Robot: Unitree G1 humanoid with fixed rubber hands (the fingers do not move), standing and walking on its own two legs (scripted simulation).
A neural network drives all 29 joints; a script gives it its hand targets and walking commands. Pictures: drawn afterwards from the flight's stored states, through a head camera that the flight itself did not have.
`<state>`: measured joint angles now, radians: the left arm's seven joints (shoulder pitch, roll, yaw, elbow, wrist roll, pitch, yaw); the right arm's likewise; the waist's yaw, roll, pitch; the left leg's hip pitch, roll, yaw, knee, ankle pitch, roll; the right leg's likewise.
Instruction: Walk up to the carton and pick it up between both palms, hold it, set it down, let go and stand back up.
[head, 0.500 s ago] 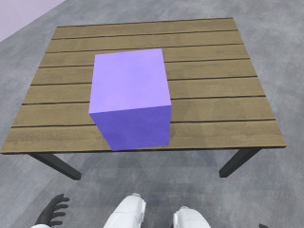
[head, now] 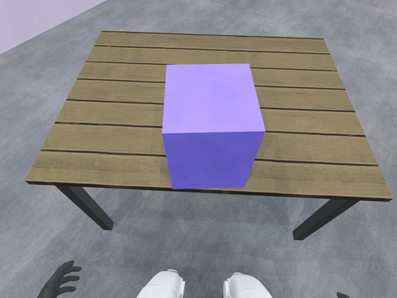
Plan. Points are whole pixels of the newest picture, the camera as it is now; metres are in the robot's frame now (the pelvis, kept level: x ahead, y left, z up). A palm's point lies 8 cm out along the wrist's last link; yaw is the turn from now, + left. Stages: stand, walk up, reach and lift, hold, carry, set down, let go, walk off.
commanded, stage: walk up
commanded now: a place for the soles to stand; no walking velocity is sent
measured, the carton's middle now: (208, 130) +0.50 +0.00 -0.03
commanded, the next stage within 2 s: none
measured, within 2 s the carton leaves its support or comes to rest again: neither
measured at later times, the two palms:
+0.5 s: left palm out of the picture +0.09 +0.33 -0.09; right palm out of the picture +0.08 -0.27 -0.10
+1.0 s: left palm out of the picture +0.06 +0.34 -0.09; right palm out of the picture +0.08 -0.27 -0.10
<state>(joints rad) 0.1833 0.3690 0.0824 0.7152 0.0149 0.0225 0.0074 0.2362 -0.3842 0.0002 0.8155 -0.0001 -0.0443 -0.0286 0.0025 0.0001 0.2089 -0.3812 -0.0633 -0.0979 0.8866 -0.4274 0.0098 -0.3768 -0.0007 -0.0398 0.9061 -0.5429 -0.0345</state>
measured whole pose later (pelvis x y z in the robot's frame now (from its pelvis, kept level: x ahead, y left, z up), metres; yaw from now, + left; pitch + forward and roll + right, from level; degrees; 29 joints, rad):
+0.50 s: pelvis -0.01 +0.03 +0.00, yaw +2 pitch -5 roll +0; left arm 0.20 0.37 0.04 0.72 0.01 -0.02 0.01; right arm 0.23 -0.39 0.00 0.82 0.00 -0.04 -0.02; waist 0.00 0.01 0.19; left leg -0.38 -0.05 -0.09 0.89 -0.42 0.00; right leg -0.38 -0.05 -0.04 0.88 -0.42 -0.03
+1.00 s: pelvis -0.02 +0.03 +0.00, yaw +5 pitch -5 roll +0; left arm 0.22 0.38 0.04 0.74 0.02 -0.03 0.01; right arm 0.22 -0.39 0.00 0.85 0.00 -0.05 -0.01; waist 0.00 0.01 0.18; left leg -0.39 -0.06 -0.11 0.86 -0.38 0.00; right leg -0.38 -0.04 -0.04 0.86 -0.41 -0.03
